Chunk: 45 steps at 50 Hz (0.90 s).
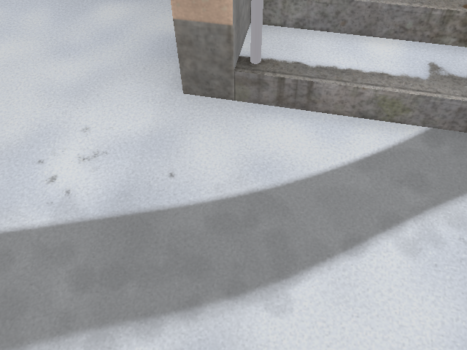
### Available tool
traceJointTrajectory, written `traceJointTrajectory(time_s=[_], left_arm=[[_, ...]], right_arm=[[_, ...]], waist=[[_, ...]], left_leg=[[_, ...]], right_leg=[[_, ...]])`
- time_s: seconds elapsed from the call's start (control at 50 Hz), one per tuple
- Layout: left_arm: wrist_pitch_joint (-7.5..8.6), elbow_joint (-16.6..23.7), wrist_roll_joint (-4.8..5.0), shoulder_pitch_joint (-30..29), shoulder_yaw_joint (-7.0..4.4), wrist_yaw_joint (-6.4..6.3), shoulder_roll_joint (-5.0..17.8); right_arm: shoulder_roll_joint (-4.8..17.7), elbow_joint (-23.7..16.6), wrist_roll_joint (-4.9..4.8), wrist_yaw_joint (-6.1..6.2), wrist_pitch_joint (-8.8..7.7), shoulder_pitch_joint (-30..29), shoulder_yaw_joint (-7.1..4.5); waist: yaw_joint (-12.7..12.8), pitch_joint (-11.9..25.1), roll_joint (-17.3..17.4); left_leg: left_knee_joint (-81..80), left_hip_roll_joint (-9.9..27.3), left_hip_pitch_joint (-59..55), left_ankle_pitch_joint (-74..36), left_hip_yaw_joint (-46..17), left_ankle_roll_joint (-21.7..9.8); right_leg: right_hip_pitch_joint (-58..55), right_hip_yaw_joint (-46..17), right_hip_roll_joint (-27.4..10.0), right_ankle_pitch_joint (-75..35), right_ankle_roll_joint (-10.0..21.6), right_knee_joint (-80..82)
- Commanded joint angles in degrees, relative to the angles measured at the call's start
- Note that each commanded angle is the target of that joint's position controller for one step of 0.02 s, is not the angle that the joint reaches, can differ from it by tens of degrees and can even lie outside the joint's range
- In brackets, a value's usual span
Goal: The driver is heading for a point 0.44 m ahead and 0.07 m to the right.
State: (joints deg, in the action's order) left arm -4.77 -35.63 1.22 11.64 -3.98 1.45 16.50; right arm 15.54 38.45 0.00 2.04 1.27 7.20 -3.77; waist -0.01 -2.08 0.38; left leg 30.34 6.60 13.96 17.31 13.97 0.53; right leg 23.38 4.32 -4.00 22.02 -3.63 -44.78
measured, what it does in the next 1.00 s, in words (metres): walks ahead, turning right: right foot, then left foot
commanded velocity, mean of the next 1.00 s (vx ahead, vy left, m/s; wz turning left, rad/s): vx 0.49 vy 0.00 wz -0.64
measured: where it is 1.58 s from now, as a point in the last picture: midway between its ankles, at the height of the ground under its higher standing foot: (321, 343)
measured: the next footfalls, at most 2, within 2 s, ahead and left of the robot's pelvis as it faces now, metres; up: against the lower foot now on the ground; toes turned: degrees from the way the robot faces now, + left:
right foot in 0.04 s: +0.03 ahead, -0.12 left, +0.00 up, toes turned -8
left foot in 0.52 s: +0.33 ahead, +0.03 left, +0.00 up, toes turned -34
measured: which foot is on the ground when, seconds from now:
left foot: down 0.00-0.04, up 0.06-0.50, down 0.52-0.92, up 0.94-1.00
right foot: up 0.00-0.02, down 0.04-0.52, up 0.54-0.90, down 0.92-1.00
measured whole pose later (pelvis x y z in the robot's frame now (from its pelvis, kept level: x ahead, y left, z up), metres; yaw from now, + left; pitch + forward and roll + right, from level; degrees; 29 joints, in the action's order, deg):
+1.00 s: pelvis +0.38 -0.17 -0.01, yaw -37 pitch +2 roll +1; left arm 2.6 -34.1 -1.2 3.2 -1.2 1.8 14.5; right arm 16.6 49.3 -0.5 0.0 -3.4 18.8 -1.5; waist -3.6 -4.0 -0.2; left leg 59.7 0.0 14.0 33.0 -2.5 2.3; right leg 27.7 -0.8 3.5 5.8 3.8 -31.4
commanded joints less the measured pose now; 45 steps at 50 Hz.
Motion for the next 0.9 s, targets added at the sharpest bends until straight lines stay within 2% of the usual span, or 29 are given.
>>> traceJointTrajectory(time_s=[0.02, 0.04, 0.06, 0.08, 0.1, 0.12, 0.14, 0.16, 0.18, 0.22, 0.28, 0.4, 0.46, 0.48, 0.5, 0.52, 0.54, 0.56, 0.58, 0.6, 0.62, 0.64, 0.66, 0.7, 0.74, 0.78, 0.8, 0.84, 0.9], left_arm=[[-0.26, 4.6, 0.15, 2.2, -2.09, 0.28, 4.8], [-0.15, 3.6, -0.11, 5.2, -3.16, -0.58, 6.7], [0.28, 2.9, 0.35, 10.7, -5.36, -1.85, 13.0], [2.28, 3.2, -0.19, 14.7, -6.24, -1.42, 19.1], [4.55, 2.9, -0.18, 15.5, -4.98, -0.37, 14.6], [5.92, 2.6, -0.04, 13.4, -3.99, -0.38, 12.8], [6.42, 3.3, 0.37, 9.3, -3.37, -0.75, 11.6], [6.38, 4.0, 0.63, 6.5, -2.69, -1.30, 10.3], [6.40, 4.6, 0.12, 5.2, -2.21, -1.90, 9.7], [6.79, 4.5, -0.62, 6.4, -2.03, -2.66, 9.7], [7.32, 3.4, -0.10, 9.4, -2.14, -3.28, 10.5], [7.07, 2.8, 1.54, 10.1, -2.28, -3.46, 10.9], [6.93, 3.5, 1.87, 7.8, -2.06, -3.20, 10.1], [6.82, 3.9, 1.68, 6.7, -1.74, -3.05, 9.2], [6.86, 4.1, 0.94, 6.3, -0.96, -2.83, 7.2], [7.15, 4.1, -0.31, 6.6, 0.07, -2.40, 4.3], [7.44, 5.4, -1.35, 9.5, 1.97, -2.14, -1.8], [8.45, 7.2, 2.82, 13.7, 2.23, -2.68, -0.7], [8.43, 4.8, 3.17, 11.7, 1.02, -2.84, 5.1], [8.47, 4.4, 1.64, 6.2, 0.53, -2.67, 6.8], [8.76, 4.8, 0.42, 2.3, 0.56, -2.59, 6.0], [8.88, 5.7, -0.26, -0.8, 0.30, -2.38, 5.5], [8.79, 6.2, -0.04, -0.5, 0.27, -1.78, 5.0], [8.31, 6.1, -0.30, -0.4, 0.83, -0.94, 2.6], [8.36, 7.1, -0.78, -3.4, 1.79, -0.33, 0.7], [8.77, 7.1, -1.12, -6.3, 2.38, 0.59, -0.5], [8.88, 7.0, -1.11, -7.4, 2.20, 1.00, -0.3], [8.78, 6.7, -1.26, -7.2, 1.21, 1.39, 2.0], [8.54, 3.2, -2.28, 2.6, -1.01, 0.51, 6.1]], right_arm=[[10.2, -2.4, -1.51, -0.76, -1.04, -1.1, -3.67], [8.6, -0.8, -1.50, -1.21, -1.14, 1.9, -3.50], [6.0, -1.6, 0.13, -1.34, -1.20, 1.6, -2.93], [3.5, -7.5, 1.44, -1.17, -2.10, -4.6, -1.68], [6.5, -7.7, 0.25, -1.64, -3.22, -9.1, -2.47], [7.9, -8.1, -1.54, -2.27, -4.47, -10.9, -3.00], [8.9, -6.7, -1.32, -2.29, -5.44, -9.0, -3.62], [9.6, -5.7, -0.21, -2.20, -6.15, -7.4, -3.91], [9.1, -4.7, 0.38, -2.38, -6.82, -5.9, -3.92], [7.7, -3.3, 0.44, -2.68, -7.71, -5.5, -3.54], [6.1, -3.2, -0.15, -2.67, -8.14, -7.3, -2.72], [6.0, -5.2, -1.65, -3.77, -9.31, -13.3, -1.77], [8.5, -5.3, -2.67, -3.78, -10.05, -10.9, -2.50], [9.6, -4.7, -2.96, -3.64, -10.28, -8.0, -3.05], [10.8, -3.0, -2.85, -3.32, -10.32, -1.6, -3.82], [12.7, -0.7, -2.15, -2.83, -10.41, 8.8, -4.67], [15.9, 0.5, 0.00, -2.66, -10.03, 18.2, -4.80], [17.2, 1.3, 1.08, -4.08, -10.16, 18.0, -4.95], [12.1, 0.5, 0.37, -4.20, -9.78, 14.8, -3.81], [9.1, 1.3, 0.13, -3.66, -9.10, 14.6, -3.07], [7.7, 1.4, 0.89, -3.38, -8.55, 13.0, -2.43], [5.9, 2.0, 1.22, -3.24, -8.27, 11.6, -1.63], [5.1, 2.6, 1.39, -2.95, -8.32, 10.8, -1.04], [3.9, 4.3, 0.36, -2.59, -8.37, 10.6, -0.35], [7.1, 5.1, -0.17, -1.85, -7.94, 9.1, -0.81], [9.3, 5.9, -0.70, -1.21, -7.22, 8.5, -1.03], [10.2, 6.6, -1.00, -1.10, -7.04, 9.9, -1.12], [11.4, 7.6, -1.64, -0.99, -6.94, 10.6, -1.22], [11.4, 7.7, -2.03, -0.87, -6.62, 10.2, -1.07]], waist=[[1.3, 7.0, 7.6], [2.2, 7.6, 3.2], [3.6, 8.5, -9.5], [4.8, 10.5, -21.5], [8.4, 10.1, -11.2], [6.7, 4.7, -10.0], [3.8, 2.1, -6.7], [2.0, 1.2, -7.1], [0.8, 1.5, -8.0], [0.8, 2.3, -6.6], [1.4, 1.5, -7.6], [3.2, -1.1, -11.2], [1.5, -0.4, -12.6], [-0.2, 0.3, -12.8], [-3.1, 3.4, -12.4], [-7.2, 10.4, -9.0], [-7.4, 19.5, 6.2], [-4.2, 17.4, 23.3], [-5.0, 8.6, 14.2], [-6.1, 2.1, 7.7], [-5.4, -1.2, 3.0], [-4.4, -3.1, 2.2], [-2.3, -1.9, 6.4], [-0.9, -0.5, 7.7], [-0.4, -0.5, 6.2], [-1.1, 1.4, 6.0], [-1.7, 2.6, 6.5], [-0.5, 3.8, 7.1], [5.6, 8.6, 4.1]], left_leg=[[-0.8, 14.4, -6.7, -26.7, -6.8, -7.3], [6.0, 11.1, -2.6, -20.6, -3.7, -3.7], [22.2, 4.9, 12.4, 0.1, 0.7, 1.1], [36.8, -5.3, 33.3, 22.4, -7.3, 3.9], [41.7, -4.3, 39.3, 19.4, -17.9, 2.0], [39.8, -3.2, 41.0, 13.3, -19.5, -0.6], [37.1, -2.6, 39.5, 8.0, -19.5, -1.3], [33.0, -2.3, 37.4, 3.1, -19.8, -1.1], [30.4, -2.7, 33.4, -1.6, -19.3, -0.6], [25.7, -4.6, 30.0, -8.5, -18.0, 1.0], [16.4, -6.8, 26.6, -13.2, -18.0, 3.0], [2.2, -9.1, 17.1, -11.8, -19.0, 4.7], [-0.7, -8.1, 8.6, -9.4, -20.4, 3.7], [-2.3, -7.5, 4.2, -8.5, -20.1, 2.8], [-3.6, -7.0, -3.3, -8.6, -18.3, 1.3], [-2.8, -3.0, -17.6, -6.6, -21.5, -1.1], [-6.4, 8.7, -34.2, 13.0, -40.8, -6.3], [-16.2, 16.7, -35.5, 33.6, -67.7, -12.3], [-17.7, 15.7, -30.2, 33.2, -63.4, -12.5], [-16.5, 12.8, -24.6, 18.9, -51.8, -11.6], [-15.8, 10.0, -18.6, 3.3, -43.5, -11.0], [-15.5, 7.2, -14.9, -13.2, -36.3, -10.0], [-14.2, 6.8, -13.1, -26.8, -32.0, -9.9], [-13.5, 5.8, -11.5, -42.9, -25.6, -10.0], [-15.1, 5.5, -9.1, -47.8, -21.6, -10.4], [-16.1, 3.0, -5.5, -46.8, -16.7, -8.9], [-16.0, 2.9, -5.5, -45.4, -16.0, -8.3], [-13.8, 4.3, -7.3, -45.8, -16.2, -7.3], [1.3, 1.8, -7.4, -48.9, -14.2, -4.3]], right_leg=[[-4.9, 2.9, 2.0, -6.3, 4.0, 11.7], [-11.9, 0.8, 3.6, -13.9, 6.4, 17.4], [-23.6, -13.5, -4.3, -25.1, 11.9, 21.0], [-30.2, -42.1, -15.7, -5.5, 24.8, 26.4], [-30.3, -45.2, -17.6, 18.0, 25.7, 32.8], [-26.3, -43.5, -16.2, 28.3, 22.8, 35.5], [-22.7, -40.3, -14.2, 25.5, 20.2, 35.1], [-20.1, -36.3, -12.0, 21.4, 18.7, 35.0], [-17.6, -32.7, -9.5, 17.9, 17.5, 35.2], [-16.5, -29.2, -6.9, 10.7, 16.8, 35.1], [-14.0, -27.4, -5.0, 5.8, 16.5, 34.4], [-9.4, -29.9, -3.2, 3.8, 15.7, 31.3], [-8.5, -34.7, -4.1, 3.8, 14.8, 28.8], [-7.6, -35.3, -4.0, 2.1, 14.1, 26.8], [-6.9, -33.3, -2.5, -2.7, 12.9, 22.0], [-2.1, -28.6, 1.1, -6.4, 10.9, 7.8], [9.9, -20.9, 7.4, 6.9, 8.3, -13.3], [25.3, -16.5, 7.1, 8.8, 7.0, -28.9], [29.8, -15.7, 3.8, 3.4, 6.5, -33.9], [29.4, -14.6, 2.5, -0.8, 6.2, -33.8], [26.7, -14.9, 1.8, -3.5, 6.0, -31.5], [24.3, -14.9, 1.6, -4.0, 5.8, -28.6], [21.6, -14.3, 1.4, -3.7, 5.2, -26.6], [19.8, -11.6, 2.4, -2.9, 3.9, -20.9], [17.6, -8.5, 3.0, -7.0, 3.0, -10.2], [7.9, -4.7, 4.1, -16.8, 3.2, 2.4], [3.7, -4.0, 5.0, -21.0, 3.5, 6.0], [-1.5, -4.9, 5.8, -23.9, 5.4, 10.3], [-16.6, -4.3, 7.1, -31.6, 9.7, 18.5]])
